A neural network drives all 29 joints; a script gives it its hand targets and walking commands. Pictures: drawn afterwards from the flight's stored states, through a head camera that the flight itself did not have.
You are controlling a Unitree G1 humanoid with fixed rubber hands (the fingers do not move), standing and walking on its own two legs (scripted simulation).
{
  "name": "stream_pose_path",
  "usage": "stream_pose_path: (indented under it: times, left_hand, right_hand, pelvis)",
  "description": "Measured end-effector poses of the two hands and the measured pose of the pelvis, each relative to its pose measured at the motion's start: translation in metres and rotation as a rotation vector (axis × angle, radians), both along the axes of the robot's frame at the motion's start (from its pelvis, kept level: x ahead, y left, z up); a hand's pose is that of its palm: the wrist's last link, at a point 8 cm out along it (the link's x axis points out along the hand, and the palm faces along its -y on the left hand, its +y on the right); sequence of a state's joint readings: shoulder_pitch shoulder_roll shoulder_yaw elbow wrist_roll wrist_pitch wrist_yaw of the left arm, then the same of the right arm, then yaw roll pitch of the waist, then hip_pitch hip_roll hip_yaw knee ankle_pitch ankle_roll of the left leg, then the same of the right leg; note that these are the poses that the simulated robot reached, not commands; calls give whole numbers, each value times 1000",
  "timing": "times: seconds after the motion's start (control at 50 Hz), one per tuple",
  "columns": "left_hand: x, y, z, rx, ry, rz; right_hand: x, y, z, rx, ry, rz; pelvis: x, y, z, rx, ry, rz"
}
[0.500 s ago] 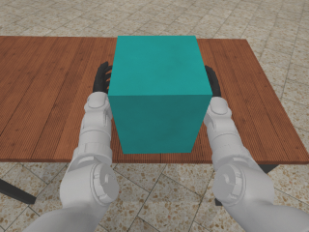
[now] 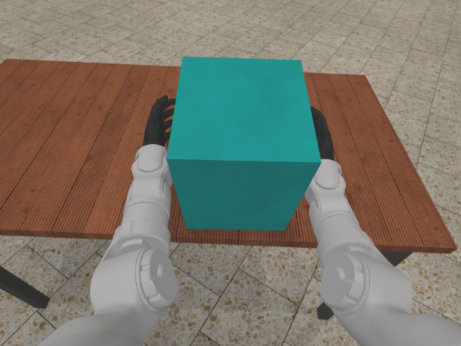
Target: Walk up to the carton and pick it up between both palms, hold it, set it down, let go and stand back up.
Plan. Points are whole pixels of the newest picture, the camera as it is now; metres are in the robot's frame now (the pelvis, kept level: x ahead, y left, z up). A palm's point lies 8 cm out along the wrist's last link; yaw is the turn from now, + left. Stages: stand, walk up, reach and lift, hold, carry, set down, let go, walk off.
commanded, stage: reach and lift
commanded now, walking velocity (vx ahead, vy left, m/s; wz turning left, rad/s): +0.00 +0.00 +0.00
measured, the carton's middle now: (238, 152) +0.42 +0.02 +0.10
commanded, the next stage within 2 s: none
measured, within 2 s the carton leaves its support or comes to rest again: neither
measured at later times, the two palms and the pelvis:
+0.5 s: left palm (148, 143) +0.41 +0.18 +0.13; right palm (316, 154) +0.40 -0.11 +0.13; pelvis -0.01 +0.02 +0.00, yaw -2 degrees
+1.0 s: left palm (148, 127) +0.38 +0.17 +0.19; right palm (339, 138) +0.38 -0.13 +0.19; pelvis -0.02 +0.01 +0.00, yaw +0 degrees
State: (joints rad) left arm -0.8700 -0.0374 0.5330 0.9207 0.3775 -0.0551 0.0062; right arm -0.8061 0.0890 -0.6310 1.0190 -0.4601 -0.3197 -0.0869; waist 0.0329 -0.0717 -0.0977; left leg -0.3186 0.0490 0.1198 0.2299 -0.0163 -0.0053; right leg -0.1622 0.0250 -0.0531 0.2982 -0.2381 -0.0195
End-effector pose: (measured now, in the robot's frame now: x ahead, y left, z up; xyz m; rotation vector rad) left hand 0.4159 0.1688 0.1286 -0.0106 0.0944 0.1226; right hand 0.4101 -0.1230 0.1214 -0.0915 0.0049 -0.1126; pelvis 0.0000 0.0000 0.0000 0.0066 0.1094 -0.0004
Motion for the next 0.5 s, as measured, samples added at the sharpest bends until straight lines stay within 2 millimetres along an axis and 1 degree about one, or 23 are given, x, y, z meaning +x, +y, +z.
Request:
stream_pose_path:
  times: [0.14,0.24,0.38,0.5]
  left_hand:
    - [-7,-4,2,-22,-43,-36]
    - [-10,-5,1,-21,-34,-45]
    - [-13,2,-2,-25,19,-17]
    - [-10,11,5,-2,47,8]
  right_hand:
    - [-18,-4,6,-10,-28,-40]
    - [-25,-4,7,-3,-7,-49]
    - [-21,2,5,8,48,-26]
    - [-11,11,7,15,81,5]
  pelvis:
    - [-12,3,0,-1,-16,0]
    - [-18,9,0,-7,-11,-19]
    - [-20,18,0,-9,7,-39]
    - [-15,22,0,-10,9,-39]
